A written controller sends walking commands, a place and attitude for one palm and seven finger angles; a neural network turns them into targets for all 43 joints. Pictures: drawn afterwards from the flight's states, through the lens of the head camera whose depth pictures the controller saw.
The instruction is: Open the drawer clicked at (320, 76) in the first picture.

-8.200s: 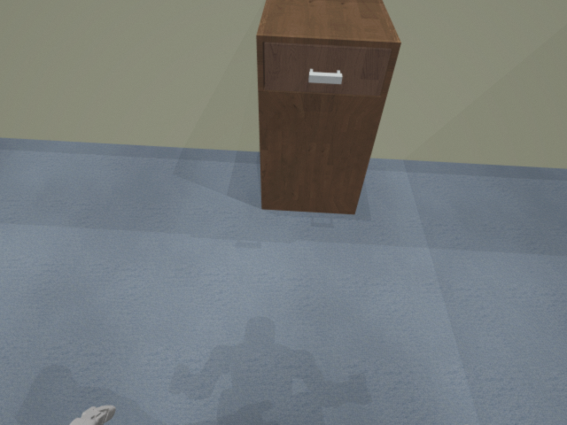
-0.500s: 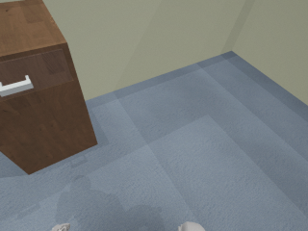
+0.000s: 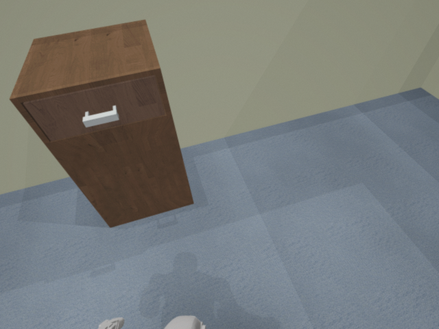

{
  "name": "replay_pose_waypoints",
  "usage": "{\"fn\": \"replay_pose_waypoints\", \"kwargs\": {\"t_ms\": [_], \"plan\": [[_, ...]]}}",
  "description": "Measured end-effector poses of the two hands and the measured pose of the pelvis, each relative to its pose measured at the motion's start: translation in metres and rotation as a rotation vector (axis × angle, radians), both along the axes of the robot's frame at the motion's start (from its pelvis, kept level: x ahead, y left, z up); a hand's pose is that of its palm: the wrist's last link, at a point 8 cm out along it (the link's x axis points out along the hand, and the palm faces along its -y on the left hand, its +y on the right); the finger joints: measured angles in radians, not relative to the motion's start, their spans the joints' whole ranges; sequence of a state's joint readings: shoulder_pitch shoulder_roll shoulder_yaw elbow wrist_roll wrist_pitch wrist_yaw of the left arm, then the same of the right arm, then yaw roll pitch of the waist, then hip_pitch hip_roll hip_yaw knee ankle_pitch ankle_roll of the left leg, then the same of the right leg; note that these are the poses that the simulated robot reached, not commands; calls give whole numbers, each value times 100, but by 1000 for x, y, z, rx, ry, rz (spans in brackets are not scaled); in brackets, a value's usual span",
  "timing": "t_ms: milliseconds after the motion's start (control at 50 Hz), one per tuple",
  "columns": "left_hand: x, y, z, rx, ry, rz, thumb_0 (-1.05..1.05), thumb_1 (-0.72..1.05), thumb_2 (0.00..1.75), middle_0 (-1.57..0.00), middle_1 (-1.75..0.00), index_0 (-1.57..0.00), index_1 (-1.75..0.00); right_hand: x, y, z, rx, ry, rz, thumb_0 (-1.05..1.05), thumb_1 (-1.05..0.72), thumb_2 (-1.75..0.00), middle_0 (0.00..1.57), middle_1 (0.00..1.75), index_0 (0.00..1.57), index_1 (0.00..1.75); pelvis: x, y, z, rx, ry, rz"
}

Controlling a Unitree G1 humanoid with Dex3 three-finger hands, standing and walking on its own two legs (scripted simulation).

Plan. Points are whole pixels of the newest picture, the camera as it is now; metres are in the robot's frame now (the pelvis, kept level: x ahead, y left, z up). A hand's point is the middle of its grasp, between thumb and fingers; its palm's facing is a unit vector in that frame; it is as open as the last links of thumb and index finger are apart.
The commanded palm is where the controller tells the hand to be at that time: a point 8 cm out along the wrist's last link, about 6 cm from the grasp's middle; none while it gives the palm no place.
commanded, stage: turn to face it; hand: left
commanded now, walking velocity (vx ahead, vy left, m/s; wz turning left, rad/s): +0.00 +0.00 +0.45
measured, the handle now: (101, 114) +0.77 +0.42 -0.06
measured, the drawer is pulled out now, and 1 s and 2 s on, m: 0.00 0.00 0.00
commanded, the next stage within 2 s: take the last steps up to it in 0.34 s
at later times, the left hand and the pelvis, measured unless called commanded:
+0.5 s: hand out of the picture -0.04 +0.28 -0.18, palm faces +0.26 -0.94 -0.22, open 7.4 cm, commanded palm none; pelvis -0.02 +0.07 +0.00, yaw +11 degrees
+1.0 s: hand out of the picture +0.01 +0.19 -0.16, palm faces +0.28 -0.93 -0.22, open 7.3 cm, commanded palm none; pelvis +0.05 +0.01 +0.00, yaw +13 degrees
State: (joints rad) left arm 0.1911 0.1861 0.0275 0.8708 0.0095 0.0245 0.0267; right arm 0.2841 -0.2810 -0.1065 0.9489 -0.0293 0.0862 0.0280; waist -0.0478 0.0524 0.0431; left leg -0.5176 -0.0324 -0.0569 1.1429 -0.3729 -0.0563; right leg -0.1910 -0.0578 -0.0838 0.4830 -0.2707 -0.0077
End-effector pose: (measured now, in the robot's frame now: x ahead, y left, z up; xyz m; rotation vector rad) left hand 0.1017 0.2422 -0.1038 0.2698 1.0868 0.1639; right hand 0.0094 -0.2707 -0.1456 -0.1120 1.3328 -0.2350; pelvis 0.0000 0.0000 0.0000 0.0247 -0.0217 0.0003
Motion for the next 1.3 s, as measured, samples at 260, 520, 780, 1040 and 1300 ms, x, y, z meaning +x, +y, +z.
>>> {"fn": "replay_pose_waypoints", "kwargs": {"t_ms": [260,520,780,1040,1300], "plan": [[-130,45,-43,-72,192,249,0,90,89,-20,-30,-21,-30,105,51,15,-64,-113,278,1,-91,-90,20,30,19,30,-11,36,-11,-20,16,143],[-158,81,-41,-107,208,332,0,91,90,-20,-30,-20,-30,120,130,37,-33,-216,382,1,-91,-90,20,30,20,30,-23,66,3,-56,-12,192],[-88,42,-26,-109,94,226,0,91,90,-19,-30,-20,-30,18,74,3,0,26,220,0,-92,-90,20,30,20,30,-2,41,0,-15,-10,199],[-124,-19,-26,-130,253,369,0,92,90,-20,-30,-20,-30,65,47,-1,42,110,237,1,-91,-90,20,30,19,30,57,15,5,-12,-21,235],[-140,-46,-41,-293,514,506,0,91,90,-20,-30,-20,-30,266,139,2,51,-119,411,1,-92,-90,20,30,19,30,138,62,-9,-45,6,250]]}}
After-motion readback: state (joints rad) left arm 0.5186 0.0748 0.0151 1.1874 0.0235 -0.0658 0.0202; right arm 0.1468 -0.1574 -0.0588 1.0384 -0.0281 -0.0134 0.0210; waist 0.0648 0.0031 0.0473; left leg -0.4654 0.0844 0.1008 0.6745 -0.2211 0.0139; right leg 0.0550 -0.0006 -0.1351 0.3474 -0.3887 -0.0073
